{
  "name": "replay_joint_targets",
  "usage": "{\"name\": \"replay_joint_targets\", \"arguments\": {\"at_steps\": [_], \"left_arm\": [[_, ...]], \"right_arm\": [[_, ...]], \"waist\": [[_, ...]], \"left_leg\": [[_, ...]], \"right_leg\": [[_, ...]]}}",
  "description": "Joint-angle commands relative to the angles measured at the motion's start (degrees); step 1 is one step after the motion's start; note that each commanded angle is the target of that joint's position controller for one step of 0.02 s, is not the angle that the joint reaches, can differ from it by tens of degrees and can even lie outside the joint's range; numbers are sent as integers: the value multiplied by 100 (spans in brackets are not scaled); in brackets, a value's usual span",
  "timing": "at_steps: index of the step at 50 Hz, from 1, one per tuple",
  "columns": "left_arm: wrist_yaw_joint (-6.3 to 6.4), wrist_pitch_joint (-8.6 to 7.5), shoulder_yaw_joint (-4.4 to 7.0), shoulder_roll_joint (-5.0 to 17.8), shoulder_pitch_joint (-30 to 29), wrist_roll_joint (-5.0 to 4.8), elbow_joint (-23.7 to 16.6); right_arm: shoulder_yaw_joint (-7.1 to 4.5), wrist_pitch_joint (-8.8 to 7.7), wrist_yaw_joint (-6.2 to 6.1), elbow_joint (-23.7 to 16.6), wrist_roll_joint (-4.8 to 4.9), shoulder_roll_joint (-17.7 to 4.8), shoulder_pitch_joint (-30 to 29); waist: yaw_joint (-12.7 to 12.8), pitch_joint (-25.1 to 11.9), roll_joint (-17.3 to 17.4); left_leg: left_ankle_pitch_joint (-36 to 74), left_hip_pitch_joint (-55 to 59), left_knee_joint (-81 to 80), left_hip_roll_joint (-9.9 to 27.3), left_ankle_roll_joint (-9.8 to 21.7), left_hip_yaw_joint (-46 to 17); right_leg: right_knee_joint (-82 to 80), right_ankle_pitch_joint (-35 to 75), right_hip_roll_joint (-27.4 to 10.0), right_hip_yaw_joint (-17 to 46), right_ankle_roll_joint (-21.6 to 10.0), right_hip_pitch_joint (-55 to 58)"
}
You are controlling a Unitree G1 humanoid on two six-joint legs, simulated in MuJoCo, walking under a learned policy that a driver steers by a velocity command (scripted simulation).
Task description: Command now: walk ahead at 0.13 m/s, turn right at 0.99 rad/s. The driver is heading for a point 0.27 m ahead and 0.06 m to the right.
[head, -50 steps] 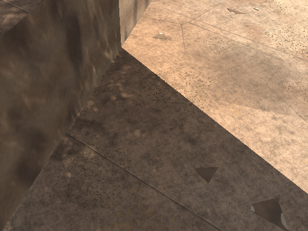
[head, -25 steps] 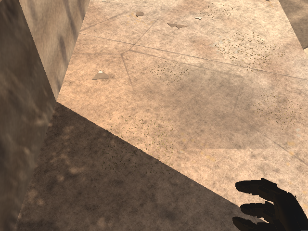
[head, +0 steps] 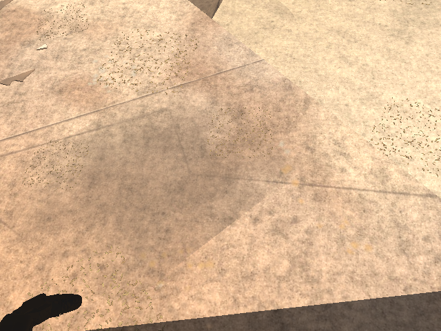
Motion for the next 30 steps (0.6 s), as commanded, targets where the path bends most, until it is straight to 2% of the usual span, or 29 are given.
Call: {"name": "replay_joint_targets", "arguments": {"at_steps": [1,2,3,4,5,6,7,8,9,10,12,14,17,19,21,22,23,24,25,26,27,28,29,30], "left_arm": [[-18,54,424,825,1505,-5,25],[103,18,561,1096,1983,-23,149],[235,-17,634,1827,1361,45,-84],[154,-188,498,1519,1160,318,-498],[103,-322,385,1194,921,273,-504],[114,-397,327,975,766,107,-398],[169,-395,254,741,592,-12,-348],[241,-378,205,649,440,42,-352],[283,-357,194,674,367,157,-376],[315,-350,190,692,359,219,-348],[367,-326,190,714,441,219,-248],[379,-288,206,738,359,204,-221],[351,-249,147,576,361,215,-127],[324,-248,97,447,375,207,-43],[320,-260,9,223,257,152,15],[330,-291,-51,12,516,171,123],[343,-314,-77,-127,1034,268,194],[358,-309,-23,39,1086,275,121],[392,-294,47,348,828,257,134],[419,-269,68,321,644,222,152],[433,-224,27,130,552,233,206],[421,-174,-5,46,494,256,223],[396,-151,-32,3,465,251,229],[374,-134,-12,139,424,228,270]], "right_arm": [[-235,5,46,-614,120,-936,-805],[-186,49,79,-633,11,-760,-570],[-30,21,130,-869,-317,-221,-46],[-17,-40,162,-802,-276,-616,52],[-60,-54,173,-824,-123,-807,-445],[-43,-37,116,-812,-151,-713,-566],[-34,15,24,-684,-231,-636,-520],[-46,84,-19,-610,-258,-664,-441],[-40,144,-18,-544,-273,-633,-362],[-10,177,-14,-496,-281,-506,-264],[80,213,-21,-448,-270,-249,-198],[135,267,-24,-390,-254,-142,-204],[134,319,-10,-369,-230,-170,-306],[136,295,21,-354,-228,-156,-332],[166,202,100,-227,-266,-10,-58],[180,142,141,-204,-361,-59,-21],[109,100,132,-289,-461,-534,-98],[148,93,129,-270,-501,-486,-360],[184,53,127,-354,-496,-354,-693],[218,18,115,-333,-430,-239,-852],[234,-2,105,-270,-339,-226,-800],[247,-31,97,-194,-283,-207,-623],[265,-44,92,-129,-281,-168,-439],[261,-44,103,-97,-312,-186,-148]], "waist": [[1079,-1382,353],[1277,-1439,-315],[407,-1562,-2152],[664,-2988,-1381],[709,-2512,-544],[561,-1937,-115],[414,-1581,143],[286,-1468,29],[242,-1502,-58],[207,-1584,-99],[229,-1678,-186],[249,-1731,-308],[347,-1573,-644],[372,-1451,-799],[140,-1372,-802],[191,-1282,-561],[576,-1305,562],[732,-1178,1431],[617,-1050,1309],[642,-995,1083],[614,-1000,990],[536,-1019,993],[489,-1079,876],[303,-1130,575]], "left_leg": [[5392,-191,1323,1247,487,-389],[3677,-1198,2754,888,201,-439],[-1571,-3467,4841,-363,-326,-478],[-1822,-3607,5581,-591,-263,-2280],[-1351,-3750,5439,-343,-117,-2503],[-1000,-3733,4961,-130,-40,-2503],[-730,-3546,4468,83,-53,-2482],[-537,-3104,4128,149,-60,-2438],[-345,-2711,4038,47,-111,-2294],[-219,-2514,3823,-18,-189,-2214],[-18,-2307,3220,-79,-345,-2145],[266,-1964,2752,-105,-420,-2110],[420,-1690,2204,-145,-411,-2056],[409,-1544,1709,-165,-335,-2024],[1255,-890,431,-244,-144,-1822],[1981,-627,-102,-53,0,-2055],[3233,-485,-296,901,360,-3084],[3205,-1154,-621,1575,1177,-3702],[2446,-1662,-837,1554,1351,-3755],[2057,-1695,-740,1187,1116,-3437],[1936,-1563,-593,873,851,-3089],[1853,-1452,-493,732,680,-2926],[1709,-1382,-391,595,535,-2806],[1342,-1420,-433,398,407,-2643]], "right_leg": [[-622,74,475,-272,-517,2173],[-1197,1245,511,296,-880,3267],[-1265,3791,-926,2988,-2029,4503],[-2036,2318,-1828,4777,-2729,4624],[-2211,1966,-1794,4197,-2379,4185],[-2119,1739,-1490,3576,-1968,3623],[-2035,1734,-1254,3046,-1629,3080],[-2015,2019,-1064,2624,-1485,2551],[-2006,2390,-908,2365,-1446,2188],[-1959,2720,-811,2177,-1450,2051],[-1887,2927,-677,1913,-1432,1955],[-1820,2452,-603,1771,-1334,1700],[-1810,1296,-559,1891,-1197,1485],[-1660,863,-569,2048,-1080,1498],[-1345,574,-388,2003,-778,1329],[-1084,191,-89,1870,-444,1236],[-205,-1017,550,1374,-36,1049],[-75,-2110,708,1130,184,1102],[181,-2035,475,1041,281,1496],[-57,-1527,408,962,270,1724],[-513,-972,385,898,265,1876],[-873,-434,313,1006,255,2075],[-1070,101,226,1137,211,2275],[-988,304,224,1216,94,2340]]}}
